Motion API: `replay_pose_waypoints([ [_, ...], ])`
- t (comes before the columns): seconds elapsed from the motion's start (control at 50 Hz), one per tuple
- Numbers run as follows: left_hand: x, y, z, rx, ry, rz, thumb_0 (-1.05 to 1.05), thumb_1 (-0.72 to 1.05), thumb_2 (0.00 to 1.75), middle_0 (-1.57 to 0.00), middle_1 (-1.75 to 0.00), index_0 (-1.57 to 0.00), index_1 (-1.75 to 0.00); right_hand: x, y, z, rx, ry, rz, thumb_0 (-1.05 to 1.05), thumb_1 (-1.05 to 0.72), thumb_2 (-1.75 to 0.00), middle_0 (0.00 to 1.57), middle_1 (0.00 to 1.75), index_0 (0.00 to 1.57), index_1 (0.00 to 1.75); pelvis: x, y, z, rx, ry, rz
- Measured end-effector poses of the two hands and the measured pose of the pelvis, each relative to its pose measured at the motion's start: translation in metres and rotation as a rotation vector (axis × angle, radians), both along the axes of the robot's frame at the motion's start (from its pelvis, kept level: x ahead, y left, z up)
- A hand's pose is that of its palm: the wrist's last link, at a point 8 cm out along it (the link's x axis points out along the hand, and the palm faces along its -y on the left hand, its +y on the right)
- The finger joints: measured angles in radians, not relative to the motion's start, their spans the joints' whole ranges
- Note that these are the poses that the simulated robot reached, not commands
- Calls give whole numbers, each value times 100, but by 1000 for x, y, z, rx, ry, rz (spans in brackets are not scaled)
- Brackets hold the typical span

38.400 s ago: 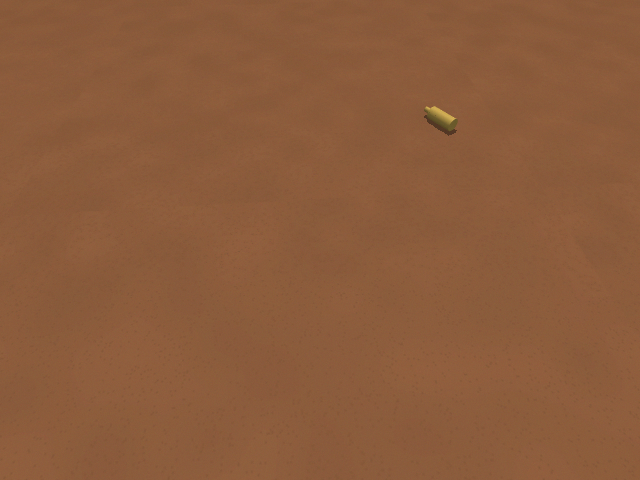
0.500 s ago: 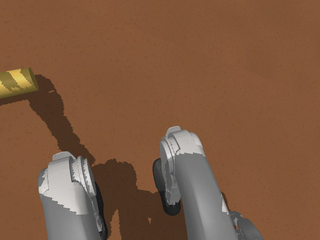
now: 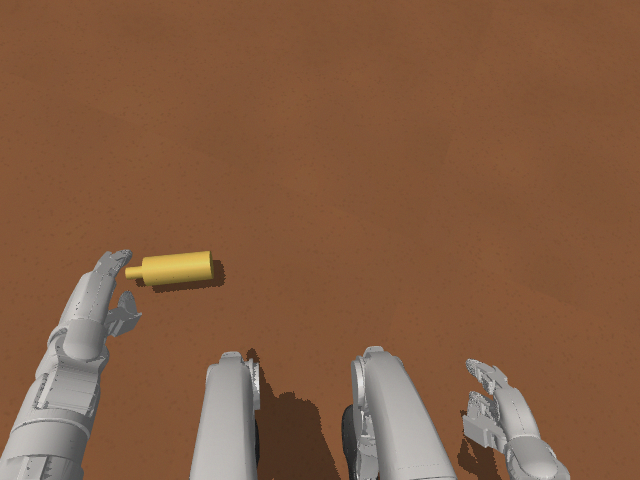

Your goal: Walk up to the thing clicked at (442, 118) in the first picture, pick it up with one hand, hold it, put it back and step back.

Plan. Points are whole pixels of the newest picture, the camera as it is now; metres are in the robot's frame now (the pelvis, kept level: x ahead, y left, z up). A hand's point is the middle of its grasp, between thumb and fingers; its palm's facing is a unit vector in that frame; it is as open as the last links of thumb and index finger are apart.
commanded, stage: home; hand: left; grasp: from above
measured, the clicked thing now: (170, 269) +0.55 +0.31 -0.51
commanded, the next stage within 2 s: none
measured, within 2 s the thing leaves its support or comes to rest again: neither
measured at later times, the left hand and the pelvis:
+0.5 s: hand (111, 368) +0.24 +0.19 +0.09, palm faces +0.11 -0.97 -0.20, open 7.4 cm; pelvis +0.06 -0.01 +0.15, yaw +3 degrees
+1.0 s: hand (94, 401) +0.21 +0.18 +0.12, palm faces +0.12 -0.97 -0.19, open 7.4 cm; pelvis +0.07 -0.01 +0.17, yaw +4 degrees
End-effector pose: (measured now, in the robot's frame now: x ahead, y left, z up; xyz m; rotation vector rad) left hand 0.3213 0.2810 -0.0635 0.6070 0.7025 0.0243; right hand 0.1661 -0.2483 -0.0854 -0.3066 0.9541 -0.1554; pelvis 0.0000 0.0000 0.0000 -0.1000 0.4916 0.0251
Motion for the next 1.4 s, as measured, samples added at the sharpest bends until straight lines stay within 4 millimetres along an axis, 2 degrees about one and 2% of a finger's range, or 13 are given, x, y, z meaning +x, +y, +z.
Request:
replay_pose_waypoints([
  [0.24, -57, -26, 85, -235, 65, 258, 1, 90, 89, -21, -30, -20, -29, 12, 6, 89, 23, -107, -36, 1, -91, -89, 21, 30, 20, 30, 24, -7, 85, 28, -127, 20],
  [0.36, -79, -37, 129, -319, 76, 327, 1, 90, 89, -20, -30, -20, -29, 18, 5, 129, 6, -166, -58, 1, -91, -89, 21, 30, 20, 30, 40, -8, 121, 36, -192, 31],
  [0.5, -101, -46, 176, -356, 61, 337, 1, 90, 89, -20, -30, -20, -29, 33, 6, 169, -5, -262, -68, 1, -91, -89, 21, 30, 20, 30, 58, -7, 151, 46, -260, 36],
  [0.62, -119, -50, 204, -358, 45, 335, 1, 90, 89, -20, -30, -20, -29, 53, 11, 189, 3, -347, -50, 1, -91, -89, 21, 30, 20, 30, 67, -5, 163, 53, -299, 42],
  [0.72, -130, -50, 211, -362, 49, 345, 1, 90, 89, -20, -30, -20, -29, 68, 16, 199, 10, -399, -14, 1, -91, -89, 21, 30, 20, 30, 69, -5, 167, 59, -318, 48],
  [0.86, -132, -49, 204, -368, 62, 353, 1, 90, 89, -20, -30, -20, -29, 78, 19, 204, 1, -428, 29, 1, -91, -89, 21, 30, 20, 30, 67, -7, 166, 61, -325, 54],
  [1.22, -121, -48, 206, -362, 55, 331, 1, 90, 89, -20, -30, -20, -29, 60, 16, 192, -3, -370, -5, 2, -91, -89, 21, 30, 20, 30, 71, -4, 166, 58, -325, 45],
  [1.4, -121, -48, 205, -368, 57, 330, 1, 90, 89, -20, -30, -20, -29, 60, 15, 193, -10, -367, -5, 2, -91, -89, 21, 30, 20, 30, 72, -4, 165, 58, -324, 44],
])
